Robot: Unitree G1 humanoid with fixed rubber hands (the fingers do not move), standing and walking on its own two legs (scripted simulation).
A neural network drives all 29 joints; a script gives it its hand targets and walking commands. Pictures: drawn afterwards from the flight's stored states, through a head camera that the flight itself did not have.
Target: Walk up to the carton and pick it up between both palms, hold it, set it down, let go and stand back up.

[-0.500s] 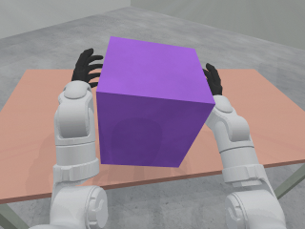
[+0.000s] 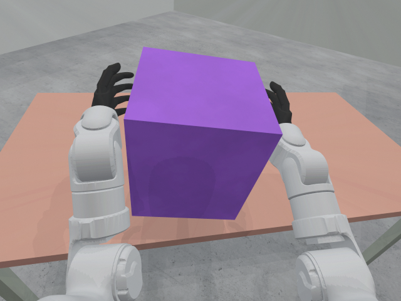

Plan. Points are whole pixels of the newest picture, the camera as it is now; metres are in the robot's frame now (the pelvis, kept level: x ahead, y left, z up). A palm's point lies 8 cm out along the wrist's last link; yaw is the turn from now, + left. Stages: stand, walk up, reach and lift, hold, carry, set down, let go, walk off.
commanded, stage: hold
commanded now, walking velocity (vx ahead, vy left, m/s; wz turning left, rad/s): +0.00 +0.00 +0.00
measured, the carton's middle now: (192, 140) +0.37 +0.01 +0.17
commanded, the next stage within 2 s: none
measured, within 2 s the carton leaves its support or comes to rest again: neither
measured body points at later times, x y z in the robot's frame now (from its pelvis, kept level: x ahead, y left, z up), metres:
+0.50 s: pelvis +0.00 +0.00 +0.00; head -0.04 +0.04 +0.45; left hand +0.37 +0.16 +0.24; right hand +0.37 -0.14 +0.22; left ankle +0.02 +0.12 -0.75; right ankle +0.00 -0.10 -0.75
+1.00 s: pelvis +0.00 +0.00 +0.00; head -0.04 +0.04 +0.45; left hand +0.36 +0.16 +0.24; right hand +0.37 -0.14 +0.22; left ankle +0.03 +0.12 -0.75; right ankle +0.00 -0.10 -0.75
